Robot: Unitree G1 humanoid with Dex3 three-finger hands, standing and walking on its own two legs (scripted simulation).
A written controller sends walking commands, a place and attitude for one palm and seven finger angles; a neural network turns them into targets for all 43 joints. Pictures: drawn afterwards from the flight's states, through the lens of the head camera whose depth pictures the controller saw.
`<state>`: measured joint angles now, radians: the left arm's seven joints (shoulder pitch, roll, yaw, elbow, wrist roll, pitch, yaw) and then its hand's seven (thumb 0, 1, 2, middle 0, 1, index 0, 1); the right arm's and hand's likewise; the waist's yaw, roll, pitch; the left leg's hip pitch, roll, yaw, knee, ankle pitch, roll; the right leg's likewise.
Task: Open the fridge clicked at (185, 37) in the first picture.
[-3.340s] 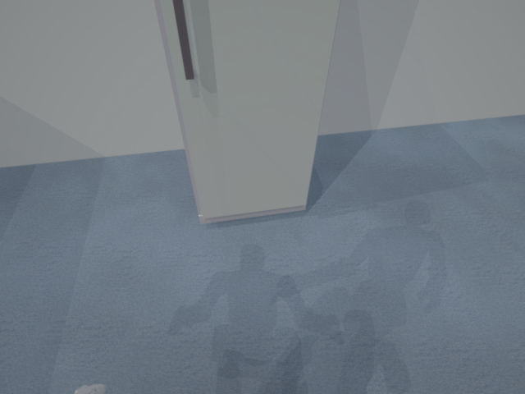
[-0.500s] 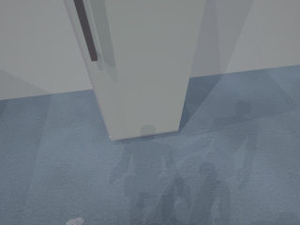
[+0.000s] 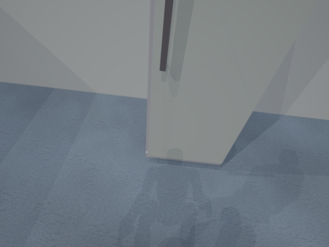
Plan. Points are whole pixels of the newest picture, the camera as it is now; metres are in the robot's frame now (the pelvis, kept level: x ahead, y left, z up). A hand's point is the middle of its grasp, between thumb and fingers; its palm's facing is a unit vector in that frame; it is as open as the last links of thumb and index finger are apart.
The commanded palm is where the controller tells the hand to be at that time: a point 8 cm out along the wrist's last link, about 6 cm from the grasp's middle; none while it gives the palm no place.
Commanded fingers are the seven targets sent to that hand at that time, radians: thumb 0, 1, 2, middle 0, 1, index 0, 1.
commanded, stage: take the last steps up to it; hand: left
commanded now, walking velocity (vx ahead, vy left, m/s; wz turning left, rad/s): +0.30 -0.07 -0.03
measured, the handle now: out of the picture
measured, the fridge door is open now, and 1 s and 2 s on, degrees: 0 0 0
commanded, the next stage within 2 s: come to a stop and stand still in 0.60 s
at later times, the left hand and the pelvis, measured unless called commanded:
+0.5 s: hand (125, 214) +0.24 +0.13 -0.17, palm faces +0.01 -0.98 -0.20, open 7.3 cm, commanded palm none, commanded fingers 0.00 0.90 0.90 -0.20 -0.30 -0.20 -0.30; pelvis +0.15 -0.05 -0.01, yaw +0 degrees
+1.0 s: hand (123, 218) +0.23 +0.13 -0.18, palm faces +0.03 -0.99 -0.15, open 7.3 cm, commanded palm none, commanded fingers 0.00 0.90 0.90 -0.20 -0.30 -0.20 -0.30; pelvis +0.24 -0.03 +0.01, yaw -2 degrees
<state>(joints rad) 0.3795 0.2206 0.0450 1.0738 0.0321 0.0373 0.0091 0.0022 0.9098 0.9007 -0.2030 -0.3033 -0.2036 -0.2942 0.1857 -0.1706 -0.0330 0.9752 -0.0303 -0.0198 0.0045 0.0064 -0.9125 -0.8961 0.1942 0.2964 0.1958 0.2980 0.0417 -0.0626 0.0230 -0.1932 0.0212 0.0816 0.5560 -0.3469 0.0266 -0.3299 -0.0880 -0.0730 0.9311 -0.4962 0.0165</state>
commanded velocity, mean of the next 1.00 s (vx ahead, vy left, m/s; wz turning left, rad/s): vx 0.08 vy -0.07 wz -0.01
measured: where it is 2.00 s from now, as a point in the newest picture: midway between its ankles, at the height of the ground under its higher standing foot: outside the picture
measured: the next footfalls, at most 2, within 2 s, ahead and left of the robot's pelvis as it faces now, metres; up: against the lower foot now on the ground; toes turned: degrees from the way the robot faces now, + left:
right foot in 0.40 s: +0.25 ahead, -0.16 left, +0.00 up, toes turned -8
left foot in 0.78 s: +0.34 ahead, +0.07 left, +0.00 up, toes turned +8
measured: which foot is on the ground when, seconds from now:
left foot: down 0.00-0.40, up 0.42-0.76, down 0.78-1.00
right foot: up 0.00-0.38, down 0.40-0.86, up 0.88-1.00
